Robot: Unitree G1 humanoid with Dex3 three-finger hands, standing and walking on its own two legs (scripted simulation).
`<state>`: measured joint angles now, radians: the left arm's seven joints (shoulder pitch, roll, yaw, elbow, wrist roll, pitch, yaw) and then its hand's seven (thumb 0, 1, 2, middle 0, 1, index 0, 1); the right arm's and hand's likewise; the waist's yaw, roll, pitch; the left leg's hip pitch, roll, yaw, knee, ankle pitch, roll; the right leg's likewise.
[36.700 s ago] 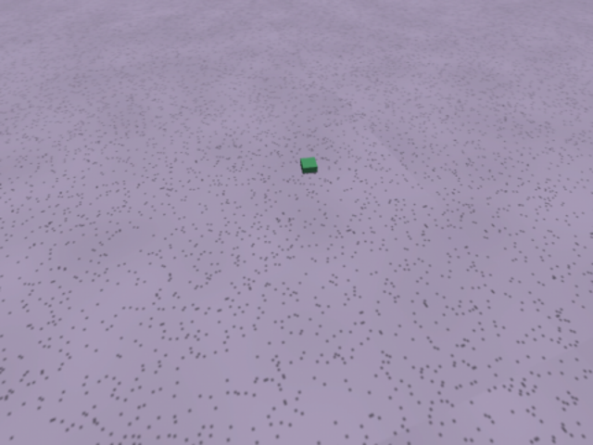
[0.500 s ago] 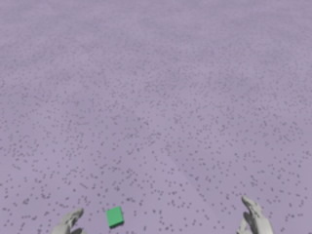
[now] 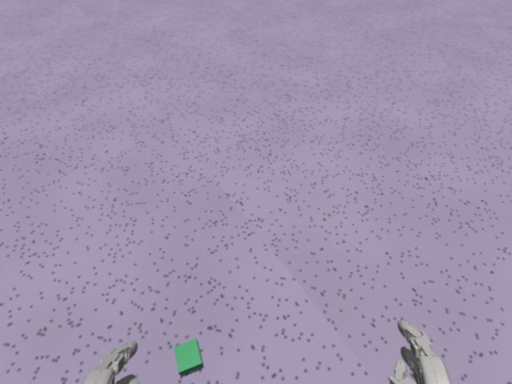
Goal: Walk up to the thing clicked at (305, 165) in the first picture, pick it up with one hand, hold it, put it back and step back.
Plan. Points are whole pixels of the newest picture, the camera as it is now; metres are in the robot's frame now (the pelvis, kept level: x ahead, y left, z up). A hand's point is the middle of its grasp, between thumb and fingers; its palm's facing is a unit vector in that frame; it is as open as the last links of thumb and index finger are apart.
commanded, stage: home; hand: left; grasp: from above
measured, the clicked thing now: (188, 356) +0.40 +0.24 -0.70
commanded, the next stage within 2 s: stand in 0.06 s
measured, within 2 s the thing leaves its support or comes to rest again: neither
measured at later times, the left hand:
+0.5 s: hand out of the picture +0.10 +0.24 -0.11, palm faces +0.01 -0.94 -0.34, open 7.4 cm
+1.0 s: hand out of the picture +0.04 +0.24 -0.10, palm faces +0.00 -0.94 -0.34, open 7.4 cm
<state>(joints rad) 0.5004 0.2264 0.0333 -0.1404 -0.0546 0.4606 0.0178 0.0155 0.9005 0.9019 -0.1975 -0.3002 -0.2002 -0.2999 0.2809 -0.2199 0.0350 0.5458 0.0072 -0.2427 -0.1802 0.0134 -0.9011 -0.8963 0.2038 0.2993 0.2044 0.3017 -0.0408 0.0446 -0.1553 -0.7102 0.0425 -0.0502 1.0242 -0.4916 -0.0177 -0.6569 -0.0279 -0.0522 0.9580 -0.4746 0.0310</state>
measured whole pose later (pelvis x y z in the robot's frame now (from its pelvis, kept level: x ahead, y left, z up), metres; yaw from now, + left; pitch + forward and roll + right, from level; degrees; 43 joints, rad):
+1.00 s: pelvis -0.01 +0.01 +0.07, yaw -2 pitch -5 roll +0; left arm 0.18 0.28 0.03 1.11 0.03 0.01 0.03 0.01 0.90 0.90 -0.20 -0.30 -0.20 -0.30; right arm 0.16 -0.28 -0.04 1.10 -0.03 -0.01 -0.02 0.01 -0.91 -0.90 0.20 0.30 0.20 0.30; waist 0.01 0.01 0.07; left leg -0.12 0.00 0.03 0.40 -0.20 0.00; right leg -0.13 -0.06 0.00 0.41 -0.20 0.05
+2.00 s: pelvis +0.00 -0.01 +0.07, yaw -3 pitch -3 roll +0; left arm 0.16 0.23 0.02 1.14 0.02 0.00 0.02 0.01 0.90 0.90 -0.20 -0.30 -0.20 -0.30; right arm 0.17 -0.25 -0.02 1.16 -0.02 0.00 -0.01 0.00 -0.91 -0.90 0.20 0.30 0.20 0.30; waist -0.01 0.00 0.06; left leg -0.12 0.04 0.05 0.38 -0.20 -0.02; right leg -0.14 -0.03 0.02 0.39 -0.20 0.03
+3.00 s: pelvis -0.06 +0.00 +0.04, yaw -4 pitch -1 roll +1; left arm 0.05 0.39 0.05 0.91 0.03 0.04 0.01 0.01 0.90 0.90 -0.20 -0.30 -0.20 -0.30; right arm 0.04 -0.43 -0.07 0.94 0.02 0.06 0.01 0.00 -0.91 -0.90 0.20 0.30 0.20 0.30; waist -0.01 -0.01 0.19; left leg -0.43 -0.06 -0.04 1.02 -0.50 0.03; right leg -0.39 -0.04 0.05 0.65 -0.24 -0.01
